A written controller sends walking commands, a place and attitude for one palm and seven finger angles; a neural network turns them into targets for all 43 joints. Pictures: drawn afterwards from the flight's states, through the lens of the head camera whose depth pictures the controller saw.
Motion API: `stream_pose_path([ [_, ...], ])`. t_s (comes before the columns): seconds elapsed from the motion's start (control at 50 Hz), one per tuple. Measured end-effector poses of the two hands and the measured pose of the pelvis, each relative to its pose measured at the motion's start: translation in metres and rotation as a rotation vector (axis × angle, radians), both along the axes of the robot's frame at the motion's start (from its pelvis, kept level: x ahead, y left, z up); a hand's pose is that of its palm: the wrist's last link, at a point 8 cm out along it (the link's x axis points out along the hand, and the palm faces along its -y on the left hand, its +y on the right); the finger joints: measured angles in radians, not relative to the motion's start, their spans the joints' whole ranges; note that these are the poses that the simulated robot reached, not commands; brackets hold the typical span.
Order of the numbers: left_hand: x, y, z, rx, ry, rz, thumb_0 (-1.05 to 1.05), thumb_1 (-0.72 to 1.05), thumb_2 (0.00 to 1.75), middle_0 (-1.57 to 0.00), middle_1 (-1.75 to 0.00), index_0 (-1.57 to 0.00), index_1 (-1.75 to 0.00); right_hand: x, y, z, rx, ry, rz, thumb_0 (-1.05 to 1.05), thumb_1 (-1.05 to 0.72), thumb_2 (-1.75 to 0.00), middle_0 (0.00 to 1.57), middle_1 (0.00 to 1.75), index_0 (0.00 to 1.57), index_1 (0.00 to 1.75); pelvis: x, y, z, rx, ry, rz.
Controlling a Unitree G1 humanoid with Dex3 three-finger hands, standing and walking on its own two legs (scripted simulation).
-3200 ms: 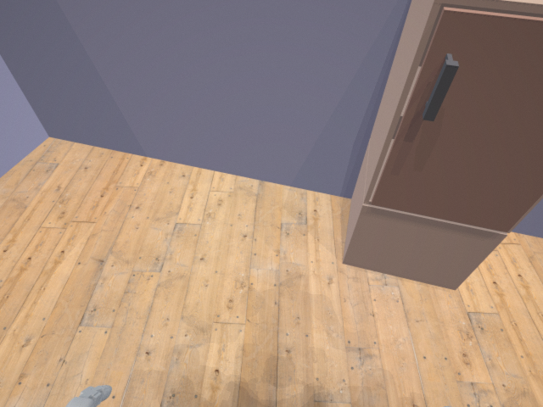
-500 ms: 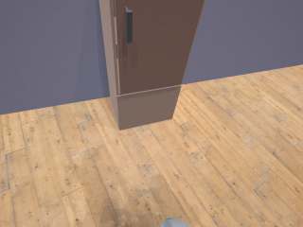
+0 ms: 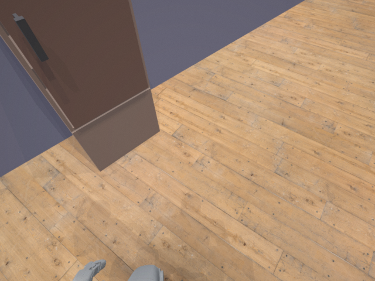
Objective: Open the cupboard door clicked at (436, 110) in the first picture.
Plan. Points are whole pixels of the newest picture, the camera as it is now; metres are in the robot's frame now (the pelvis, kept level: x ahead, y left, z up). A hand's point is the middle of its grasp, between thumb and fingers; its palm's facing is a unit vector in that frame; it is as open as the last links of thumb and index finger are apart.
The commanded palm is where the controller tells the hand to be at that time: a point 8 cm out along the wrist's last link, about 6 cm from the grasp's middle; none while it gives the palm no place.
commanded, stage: walk to a spot facing it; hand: left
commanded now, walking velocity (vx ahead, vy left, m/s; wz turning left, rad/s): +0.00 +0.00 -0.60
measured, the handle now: (30, 37) +0.77 +0.52 +0.10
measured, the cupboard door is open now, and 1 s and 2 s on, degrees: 0 0 0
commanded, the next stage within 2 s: turn to face it in 2.00 s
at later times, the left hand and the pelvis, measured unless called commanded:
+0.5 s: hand out of the picture +0.12 +0.25 -0.17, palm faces -0.21 -0.96 -0.19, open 7.4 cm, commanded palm none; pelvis +0.01 +0.05 +0.01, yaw -17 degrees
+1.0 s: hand (167, 237) +0.24 +0.07 -0.15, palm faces -0.52 -0.82 -0.23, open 7.4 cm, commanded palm none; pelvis +0.06 -0.04 +0.00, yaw -35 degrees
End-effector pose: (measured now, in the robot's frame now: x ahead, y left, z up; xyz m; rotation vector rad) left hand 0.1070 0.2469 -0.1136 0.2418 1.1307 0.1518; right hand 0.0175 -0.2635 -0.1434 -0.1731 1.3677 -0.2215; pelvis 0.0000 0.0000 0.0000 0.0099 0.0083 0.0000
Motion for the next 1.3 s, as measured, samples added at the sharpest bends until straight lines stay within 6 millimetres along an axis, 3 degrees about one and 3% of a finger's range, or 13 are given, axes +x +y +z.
stream_pose_path([
  [0.18,-0.002,-0.002,-0.006,-0.026,0.051,-0.057,0.01,0.91,0.9,-0.2,-0.3,-0.2,-0.3,0.042,0.005,0.018,-0.02,-0.168,-0.038,0.0,-0.91,-0.89,0.2,0.29,0.2,0.3,0.003,0.006,0.004,-0.005,0.0,-0.093],
  [0.28,-0.006,0.017,-0.021,-0.041,0.093,-0.072,0.01,0.9,0.9,-0.2,-0.3,-0.2,-0.3,0.061,0.022,0.028,-0.049,-0.239,-0.05,0.0,-0.91,-0.89,0.2,0.29,0.2,0.3,0.005,0.024,0.0,-0.018,0.009,-0.149],
  [0.36,0.0,0.037,-0.037,-0.054,0.122,-0.086,0.01,0.91,0.9,-0.2,-0.3,-0.2,-0.3,0.057,0.04,0.034,-0.081,-0.269,-0.063,0.0,-0.9,-0.89,0.2,0.29,0.2,0.3,0.006,0.041,-0.005,-0.023,0.009,-0.198],
  [0.5,0.015,0.05,-0.029,-0.061,0.16,-0.177,0.01,0.91,0.9,-0.2,-0.29,-0.2,-0.3,0.016,0.061,0.046,-0.089,-0.218,-0.151,0.0,-0.9,-0.89,0.21,0.3,0.21,0.3,0.008,0.054,0.008,-0.05,0.008,-0.297],
  [0.62,0.037,0.034,-0.023,-0.06,0.182,-0.28,0.01,0.91,0.9,-0.19,-0.29,-0.2,-0.3,-0.033,0.069,0.04,-0.069,-0.172,-0.286,0.0,-0.9,-0.89,0.21,0.3,0.21,0.3,0.011,0.053,0.01,-0.05,0.006,-0.387],
  [0.72,0.077,-0.008,-0.016,-0.06,0.154,-0.406,0.01,0.91,0.9,-0.19,-0.29,-0.19,-0.3,-0.09,0.072,0.027,-0.039,-0.09,-0.425,0.0,-0.9,-0.89,0.21,0.3,0.21,0.3,0.016,0.04,0.009,-0.035,0.006,-0.461],
  [0.82,0.127,-0.072,-0.007,-0.05,0.057,-0.538,0.01,0.91,0.9,-0.19,-0.29,-0.19,-0.3,-0.145,0.068,0.007,0.011,0.023,-0.548,0.0,-0.9,-0.89,0.2,0.3,0.2,0.3,0.024,0.013,0.0,-0.017,0.009,-0.526],
  [0.86,0.146,-0.097,-0.008,-0.046,-0.009,-0.576,0.01,0.91,0.9,-0.19,-0.29,-0.2,-0.3,-0.161,0.063,-0.005,0.034,0.063,-0.578,0.0,-0.9,-0.89,0.2,0.3,0.2,0.3,0.028,-0.002,-0.009,-0.016,0.007,-0.541],
  [0.9,0.155,-0.115,-0.006,-0.052,-0.057,-0.582,0.01,0.91,0.9,-0.19,-0.29,-0.2,-0.3,-0.164,0.055,-0.009,0.054,0.098,-0.588,0.0,-0.9,-0.89,0.2,0.29,0.2,0.3,0.032,-0.014,-0.012,-0.023,-0.003,-0.546],
  [0.98,0.152,-0.128,-0.001,-0.045,-0.039,-0.57,0.0,0.91,0.9,-0.2,-0.29,-0.2,-0.3,-0.131,0.025,0.0,0.041,0.033,-0.6,0.01,-0.91,-0.89,0.2,0.29,0.2,0.3,0.05,-0.035,-0.001,-0.011,-0.02,-0.592],
  [1.12,0.129,-0.127,-0.012,-0.029,0.16,-0.572,0.0,0.91,0.9,-0.2,-0.29,-0.2,-0.3,-0.029,-0.032,0.02,-0.026,-0.196,-0.586,0.01,-0.91,-0.89,0.2,0.29,0.2,0.3,0.09,-0.059,0.008,-0.024,-0.019,-0.643],
  [1.22,0.125,-0.121,-0.029,-0.033,0.287,-0.522,0.01,0.91,0.9,-0.2,-0.29,-0.2,-0.3,0.047,-0.057,0.024,-0.046,-0.257,-0.536,0.0,-0.91,-0.89,0.2,0.29,0.2,0.3,0.133,-0.071,0.002,-0.055,-0.013,-0.66],
  [1.3,0.137,-0.113,-0.048,-0.035,0.391,-0.49,0.01,0.91,0.9,-0.2,-0.29,-0.2,-0.3,0.111,-0.071,0.024,-0.075,-0.291,-0.5,0.0,-0.91,-0.89,0.2,0.29,0.2,0.3,0.178,-0.079,-0.011,-0.074,-0.01,-0.679],
])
